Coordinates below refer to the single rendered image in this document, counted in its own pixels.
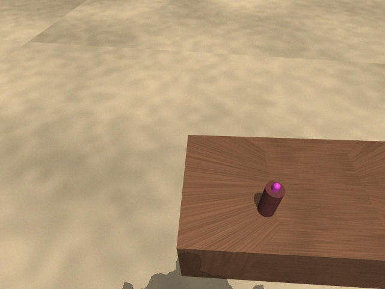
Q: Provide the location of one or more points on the bottle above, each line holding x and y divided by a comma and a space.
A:
270, 199

